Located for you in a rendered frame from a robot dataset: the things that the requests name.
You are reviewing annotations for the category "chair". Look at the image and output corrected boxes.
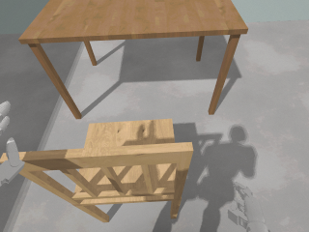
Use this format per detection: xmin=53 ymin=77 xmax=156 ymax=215
xmin=0 ymin=118 xmax=194 ymax=222

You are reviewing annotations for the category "table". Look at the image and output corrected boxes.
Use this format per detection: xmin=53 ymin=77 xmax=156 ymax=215
xmin=18 ymin=0 xmax=248 ymax=120

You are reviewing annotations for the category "right robot hand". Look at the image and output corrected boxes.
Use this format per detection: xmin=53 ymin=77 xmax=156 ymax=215
xmin=228 ymin=181 xmax=266 ymax=229

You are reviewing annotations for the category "left robot hand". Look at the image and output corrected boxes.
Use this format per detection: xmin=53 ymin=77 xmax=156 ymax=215
xmin=0 ymin=101 xmax=25 ymax=187

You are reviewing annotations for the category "robot right forearm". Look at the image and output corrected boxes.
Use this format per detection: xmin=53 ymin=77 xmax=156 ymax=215
xmin=246 ymin=221 xmax=271 ymax=232

